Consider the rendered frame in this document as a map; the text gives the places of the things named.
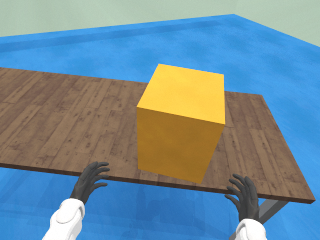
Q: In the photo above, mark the robot left forearm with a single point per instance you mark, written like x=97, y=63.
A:
x=66, y=222

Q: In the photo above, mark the carton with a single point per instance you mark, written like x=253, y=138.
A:
x=180, y=118

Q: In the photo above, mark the robot right hand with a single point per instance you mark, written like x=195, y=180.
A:
x=247, y=206

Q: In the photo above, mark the table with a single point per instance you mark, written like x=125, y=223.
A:
x=60, y=123

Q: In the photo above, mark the robot left hand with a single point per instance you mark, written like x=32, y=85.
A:
x=86, y=181

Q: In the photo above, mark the robot right forearm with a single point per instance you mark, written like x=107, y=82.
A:
x=249, y=229

